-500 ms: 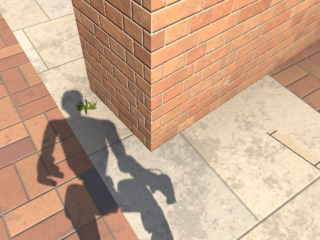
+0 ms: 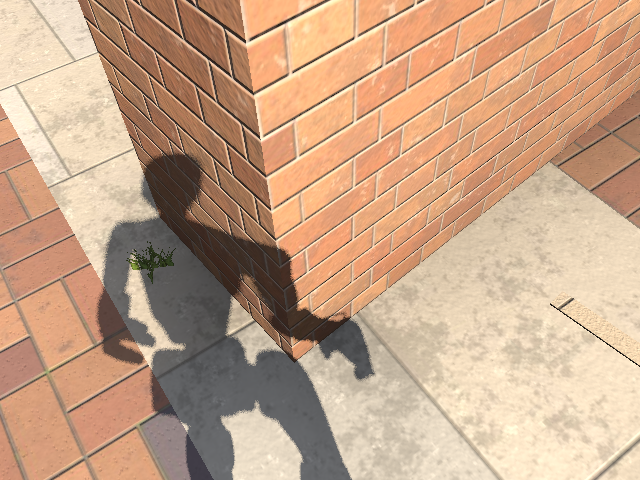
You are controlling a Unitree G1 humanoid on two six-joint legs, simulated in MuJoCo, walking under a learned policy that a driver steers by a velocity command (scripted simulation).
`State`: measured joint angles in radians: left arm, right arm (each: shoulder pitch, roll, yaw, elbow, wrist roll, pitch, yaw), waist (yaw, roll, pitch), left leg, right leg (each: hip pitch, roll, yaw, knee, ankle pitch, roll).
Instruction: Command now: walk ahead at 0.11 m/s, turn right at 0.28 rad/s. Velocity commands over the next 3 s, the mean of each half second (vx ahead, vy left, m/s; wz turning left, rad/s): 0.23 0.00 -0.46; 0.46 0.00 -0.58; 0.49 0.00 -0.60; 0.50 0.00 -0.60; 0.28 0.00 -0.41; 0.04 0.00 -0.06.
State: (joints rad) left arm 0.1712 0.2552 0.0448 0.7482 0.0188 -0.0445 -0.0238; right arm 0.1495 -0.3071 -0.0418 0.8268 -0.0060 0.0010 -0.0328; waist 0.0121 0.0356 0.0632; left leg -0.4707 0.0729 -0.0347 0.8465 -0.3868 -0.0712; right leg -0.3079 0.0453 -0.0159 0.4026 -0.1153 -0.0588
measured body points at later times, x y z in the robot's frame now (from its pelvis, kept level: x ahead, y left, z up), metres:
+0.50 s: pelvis +0.10 +0.00 +0.01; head +0.12 +0.01 +0.46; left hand +0.36 +0.21 -0.08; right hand +0.05 -0.29 -0.11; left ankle +0.07 +0.15 -0.74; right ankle +0.16 -0.18 -0.68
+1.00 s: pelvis +0.29 -0.17 +0.00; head +0.32 -0.21 +0.45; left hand +0.50 +0.05 -0.10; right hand +0.32 -0.50 -0.10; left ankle +0.54 -0.12 -0.69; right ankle +0.21 -0.20 -0.74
